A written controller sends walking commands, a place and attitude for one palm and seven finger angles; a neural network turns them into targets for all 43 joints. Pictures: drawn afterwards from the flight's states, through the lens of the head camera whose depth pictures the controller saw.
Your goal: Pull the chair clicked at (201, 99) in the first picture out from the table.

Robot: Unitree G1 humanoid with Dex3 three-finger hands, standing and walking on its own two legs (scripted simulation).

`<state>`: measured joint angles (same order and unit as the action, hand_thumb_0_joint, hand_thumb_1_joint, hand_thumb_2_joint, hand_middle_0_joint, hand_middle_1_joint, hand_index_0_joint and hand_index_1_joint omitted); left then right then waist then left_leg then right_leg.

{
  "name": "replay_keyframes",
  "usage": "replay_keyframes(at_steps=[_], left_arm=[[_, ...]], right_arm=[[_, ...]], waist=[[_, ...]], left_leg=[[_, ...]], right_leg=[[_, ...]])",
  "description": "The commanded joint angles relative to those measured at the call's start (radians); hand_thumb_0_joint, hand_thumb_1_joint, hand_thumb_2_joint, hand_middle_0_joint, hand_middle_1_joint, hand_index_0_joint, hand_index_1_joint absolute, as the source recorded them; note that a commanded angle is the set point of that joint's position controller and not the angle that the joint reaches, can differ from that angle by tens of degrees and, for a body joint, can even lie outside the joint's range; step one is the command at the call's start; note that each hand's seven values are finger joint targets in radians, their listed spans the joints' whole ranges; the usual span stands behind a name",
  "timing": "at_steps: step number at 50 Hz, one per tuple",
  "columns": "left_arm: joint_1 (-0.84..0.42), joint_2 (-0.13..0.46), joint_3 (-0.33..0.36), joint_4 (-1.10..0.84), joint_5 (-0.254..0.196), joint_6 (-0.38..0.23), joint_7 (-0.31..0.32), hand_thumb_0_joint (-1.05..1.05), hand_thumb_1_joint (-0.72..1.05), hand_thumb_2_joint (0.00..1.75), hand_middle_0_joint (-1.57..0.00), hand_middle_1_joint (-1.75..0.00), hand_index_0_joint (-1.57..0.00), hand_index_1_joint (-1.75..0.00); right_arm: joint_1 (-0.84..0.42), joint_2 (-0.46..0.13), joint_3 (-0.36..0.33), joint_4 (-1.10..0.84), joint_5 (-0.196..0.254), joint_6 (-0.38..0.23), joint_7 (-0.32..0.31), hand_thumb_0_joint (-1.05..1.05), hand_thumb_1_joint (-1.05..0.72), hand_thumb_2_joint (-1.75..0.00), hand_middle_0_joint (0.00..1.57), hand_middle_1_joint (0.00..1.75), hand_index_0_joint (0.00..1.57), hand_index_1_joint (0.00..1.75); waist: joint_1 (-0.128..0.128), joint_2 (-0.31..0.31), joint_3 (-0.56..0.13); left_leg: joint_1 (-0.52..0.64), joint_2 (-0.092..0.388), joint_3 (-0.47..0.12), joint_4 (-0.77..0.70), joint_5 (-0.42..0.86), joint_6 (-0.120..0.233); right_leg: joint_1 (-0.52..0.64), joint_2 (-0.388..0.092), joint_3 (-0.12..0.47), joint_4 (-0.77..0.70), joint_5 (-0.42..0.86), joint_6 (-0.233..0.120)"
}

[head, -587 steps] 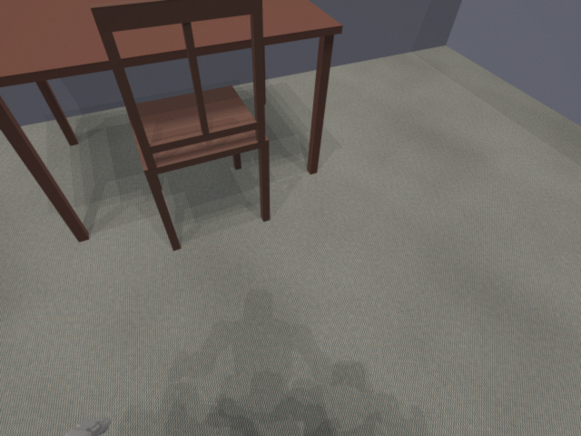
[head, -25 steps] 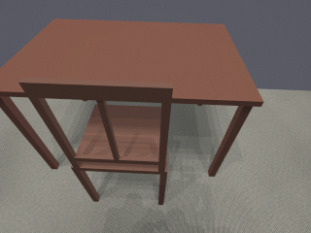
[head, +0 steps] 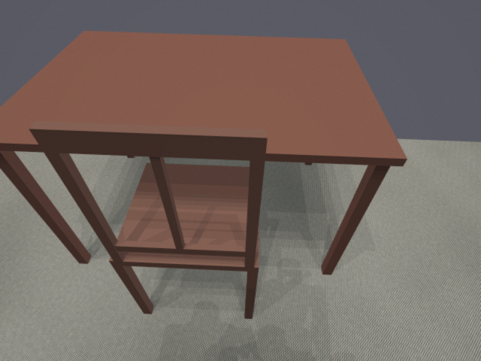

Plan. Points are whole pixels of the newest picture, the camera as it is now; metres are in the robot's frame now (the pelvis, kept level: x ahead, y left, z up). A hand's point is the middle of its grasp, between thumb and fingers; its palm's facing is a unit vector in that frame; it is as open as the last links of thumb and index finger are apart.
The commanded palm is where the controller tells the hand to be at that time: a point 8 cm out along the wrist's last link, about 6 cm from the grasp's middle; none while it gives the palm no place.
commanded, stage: look again from close up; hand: left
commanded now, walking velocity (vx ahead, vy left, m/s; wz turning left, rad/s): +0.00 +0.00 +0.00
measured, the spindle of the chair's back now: (170, 208) +0.45 +0.20 -0.07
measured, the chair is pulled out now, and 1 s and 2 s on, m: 0.00 0.00 0.00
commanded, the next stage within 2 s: raise the hand toward the chair's back in 0.62 s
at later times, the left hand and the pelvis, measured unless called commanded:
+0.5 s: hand out of the picture -0.03 +0.16 -0.18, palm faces +0.06 -0.98 -0.18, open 7.4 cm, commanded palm none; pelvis +0.00 +0.00 +0.00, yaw +0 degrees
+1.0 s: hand (155, 319) +0.19 +0.15 -0.01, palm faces +0.05 -1.00 +0.00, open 8.0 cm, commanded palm +0.10 +0.22 -0.07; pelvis -0.04 +0.00 -0.05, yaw +0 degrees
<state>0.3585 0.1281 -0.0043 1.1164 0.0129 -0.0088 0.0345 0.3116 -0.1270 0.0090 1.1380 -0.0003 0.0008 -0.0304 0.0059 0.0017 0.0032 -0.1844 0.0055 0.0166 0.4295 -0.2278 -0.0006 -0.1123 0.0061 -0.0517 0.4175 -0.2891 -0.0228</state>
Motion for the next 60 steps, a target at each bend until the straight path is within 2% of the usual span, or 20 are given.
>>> replay_keyframes(at_steps=[1,35,36,37,38,39,40,41,42,44,46,47,48,49,51,53,55,57,58,60], left_arm=[[0.090,0.095,0.018,-0.012,0.001,-0.013,0.012,0.00,0.90,0.90,-0.20,-0.30,-0.20,-0.30],[0.098,0.089,0.021,-0.014,0.001,-0.009,0.011,0.00,0.90,0.90,-0.20,-0.30,-0.20,-0.30],[0.114,0.106,0.010,-0.006,0.016,-0.049,0.042,0.00,0.90,0.90,-0.20,-0.30,-0.20,-0.30],[-0.599,0.253,0.001,-1.523,-0.201,-0.247,0.013,0.00,0.88,0.89,-0.20,-0.30,-0.20,-0.30],[-0.536,0.342,0.093,-1.497,-0.159,-0.250,0.073,0.00,0.85,0.88,-0.20,-0.29,-0.20,-0.29],[-0.039,0.108,0.012,-1.194,-0.142,-0.124,0.095,0.00,0.83,0.87,-0.19,-0.29,-0.19,-0.29],[0.052,-0.036,-0.077,-1.097,-0.171,-0.078,0.090,0.00,0.81,0.86,-0.19,-0.29,-0.19,-0.29],[-0.009,-0.045,-0.109,-1.221,-0.200,-0.123,0.073,0.00,0.78,0.85,-0.19,-0.28,-0.19,-0.28],[-0.023,0.011,-0.076,-1.208,-0.188,-0.170,0.064,0.00,0.76,0.84,-0.19,-0.28,-0.19,-0.28],[0.039,-0.053,-0.076,-1.045,-0.179,-0.273,0.014,0.00,0.71,0.82,-0.18,-0.27,-0.18,-0.27],[0.241,-0.073,-0.022,-0.940,-0.216,-0.422,-0.092,0.00,0.67,0.80,-0.18,-0.26,-0.18,-0.26],[0.307,-0.053,0.017,-0.948,-0.237,-0.500,-0.151,0.00,0.64,0.79,-0.17,-0.26,-0.17,-0.26],[0.360,0.011,0.092,-0.910,-0.244,-0.560,-0.213,0.00,0.62,0.78,-0.17,-0.26,-0.17,-0.26],[0.345,0.041,0.121,-0.937,-0.248,-0.630,-0.275,0.00,0.60,0.77,-0.17,-0.25,-0.17,-0.25],[0.367,0.109,0.200,-0.991,-0.232,-0.635,-0.292,0.00,0.55,0.75,-0.16,-0.25,-0.16,-0.25],[0.283,0.162,0.229,-1.125,-0.241,-0.571,-0.266,0.00,0.50,0.73,-0.16,-0.24,-0.16,-0.24],[0.205,0.135,0.188,-1.314,-0.238,-0.551,-0.217,0.00,0.46,0.71,-0.16,-0.23,-0.16,-0.23],[0.124,0.137,0.177,-1.447,-0.220,-0.585,-0.168,0.00,0.41,0.69,-0.15,-0.22,-0.15,-0.22],[0.043,0.145,0.154,-1.509,-0.216,-0.608,-0.159,0.00,0.39,0.68,-0.15,-0.22,-0.15,-0.22],[-0.005,0.131,0.118,-1.515,-0.216,-0.659,-0.173,0.00,0.34,0.66,-0.14,-0.21,-0.14,-0.21]], right_arm=[[0.069,-0.090,-0.012,-0.025,-0.004,-0.012,-0.010,0.00,-0.90,-0.90,0.20,0.30,0.20,0.30],[0.087,-0.083,-0.012,-0.033,-0.004,-0.009,-0.011,0.00,-0.90,-0.90,0.20,0.30,0.20,0.30],[-0.041,-0.108,-0.006,-0.108,-0.006,-0.031,0.009,0.00,-0.90,-0.90,0.20,0.30,0.20,0.30],[-0.031,-0.321,-0.047,-0.473,0.036,-0.167,-0.035,0.00,-0.90,-0.90,0.20,0.30,0.20,0.30],[-0.161,-0.222,-0.007,-0.400,0.045,-0.252,-0.079,0.00,-0.90,-0.90,0.20,0.30,0.20,0.30],[-0.099,-0.194,-0.033,-0.416,0.045,-0.313,-0.068,0.00,-0.90,-0.90,0.20,0.30,0.20,0.30],[-0.087,-0.195,-0.028,-0.386,0.060,-0.329,-0.063,0.00,-0.90,-0.90,0.20,0.30,0.20,0.30],[-0.102,-0.223,-0.037,-0.437,0.059,-0.346,-0.069,0.00,-0.90,-0.90,0.20,0.30,0.20,0.30],[-0.110,-0.248,-0.049,-0.453,0.042,-0.358,-0.070,0.00,-0.90,-0.90,0.20,0.30,0.20,0.30],[-0.114,-0.239,-0.066,-0.499,0.011,-0.366,-0.054,0.00,-0.90,-0.90,0.20,0.30,0.20,0.30],[-0.166,-0.232,-0.092,-0.558,0.001,-0.364,-0.025,0.00,-0.90,-0.90,0.20,0.30,0.20,0.30],[-0.184,-0.228,-0.105,-0.591,0.001,-0.359,-0.007,0.00,-0.90,-0.90,0.20,0.30,0.20,0.30],[-0.193,-0.225,-0.114,-0.612,0.011,-0.347,0.016,0.00,-0.90,-0.90,0.20,0.30,0.20,0.30],[-0.207,-0.225,-0.117,-0.640,0.012,-0.333,0.034,0.00,-0.90,-0.90,0.20,0.30,0.20,0.30],[-0.243,-0.216,-0.130,-0.714,0.015,-0.295,0.041,0.00,-0.90,-0.90,0.20,0.30,0.20,0.30],[-0.258,-0.217,-0.126,-0.771,0.021,-0.243,0.035,0.00,-0.90,-0.90,0.20,0.30,0.20,0.30],[-0.254,-0.204,-0.118,-0.818,0.018,-0.215,0.020,0.00,-0.90,-0.90,0.20,0.30,0.20,0.30],[-0.202,-0.190,-0.112,-0.810,0.007,-0.202,0.006,0.00,-0.90,-0.90,0.20,0.30,0.20,0.30],[-0.180,-0.194,-0.106,-0.800,0.001,-0.198,0.000,0.00,-0.90,-0.90,0.20,0.30,0.20,0.30],[-0.173,-0.195,-0.095,-0.777,-0.002,-0.207,-0.013,0.00,-0.90,-0.90,0.20,0.30,0.20,0.30]], waist=[[0.000,-0.002,0.086],[0.000,0.009,0.099],[0.036,-0.069,0.178],[-0.130,0.127,-0.291],[-0.085,0.180,-0.279],[-0.051,0.161,-0.200],[-0.051,0.096,-0.100],[-0.061,0.068,-0.050],[-0.084,-0.019,-0.049],[-0.087,-0.197,-0.034],[0.007,-0.293,-0.068],[0.037,-0.290,-0.120],[0.070,-0.196,-0.154],[0.065,-0.151,-0.193],[0.094,-0.079,-0.282],[0.093,0.016,-0.262],[0.059,0.051,-0.314],[0.021,0.105,-0.364],[-0.021,0.068,-0.350],[-0.052,0.092,-0.332]], left_leg=[[0.008,0.079,-0.085,-0.057,0.162,0.028],[-0.010,0.071,-0.089,-0.052,0.131,0.028],[-0.151,0.069,-0.051,0.152,0.128,0.000],[0.172,-0.006,0.003,0.018,0.197,0.051],[0.173,0.023,0.041,0.052,0.184,0.046],[0.081,0.023,0.003,0.014,0.124,0.038],[-0.031,0.000,-0.023,0.050,0.080,0.030],[-0.066,-0.004,-0.043,0.095,0.037,0.034],[-0.121,-0.010,-0.050,0.148,-0.010,0.037],[-0.273,-0.024,-0.051,0.273,-0.069,0.023],[-0.448,-0.017,-0.041,0.365,-0.114,0.002],[-0.506,-0.020,-0.032,0.408,-0.101,-0.004],[-0.538,-0.030,-0.022,0.449,-0.061,-0.014],[-0.570,-0.031,-0.017,0.497,-0.029,-0.016],[-0.617,-0.038,0.025,0.549,-0.009,-0.001],[-0.642,-0.037,0.025,0.545,-0.108,0.001],[-0.611,-0.028,0.017,0.586,-0.083,0.019],[-0.573,-0.011,-0.004,0.619,-0.036,0.028],[-0.587,-0.002,-0.023,0.639,-0.045,0.033],[-0.603,0.004,-0.039,0.680,-0.071,0.035]], right_leg=[[-0.096,-0.104,0.090,-0.097,0.127,-0.001],[-0.111,-0.099,0.086,-0.101,0.084,-0.004],[-0.141,-0.154,0.156,-0.101,0.483,0.011],[-0.103,-0.068,0.064,0.023,0.336,0.002],[-0.157,-0.005,0.013,0.062,0.178,0.003],[-0.203,0.006,-0.041,0.107,0.070,-0.014],[-0.220,-0.009,-0.064,0.114,0.067,-0.008],[-0.268,-0.016,-0.063,0.120,0.060,0.008],[-0.352,-0.013,-0.052,0.127,0.000,0.015],[-0.522,-0.010,-0.055,0.204,-0.118,0.020],[-0.598,-0.010,-0.034,0.312,-0.192,0.011],[-0.581,-0.012,-0.017,0.364,-0.159,0.007],[-0.548,-0.021,0.013,0.415,-0.070,-0.006],[-0.546,-0.024,0.018,0.480,0.017,-0.012],[-0.518,-0.027,0.043,0.543,0.083,-0.011],[-0.560,-0.021,0.057,0.535,-0.086,-0.019],[-0.595,-0.016,0.072,0.550,-0.041,-0.013],[-0.646,-0.002,0.057,0.578,0.009,-0.013],[-0.694,0.008,0.050,0.588,-0.002,-0.007],[-0.763,0.011,0.054,0.591,-0.053,-0.008]])
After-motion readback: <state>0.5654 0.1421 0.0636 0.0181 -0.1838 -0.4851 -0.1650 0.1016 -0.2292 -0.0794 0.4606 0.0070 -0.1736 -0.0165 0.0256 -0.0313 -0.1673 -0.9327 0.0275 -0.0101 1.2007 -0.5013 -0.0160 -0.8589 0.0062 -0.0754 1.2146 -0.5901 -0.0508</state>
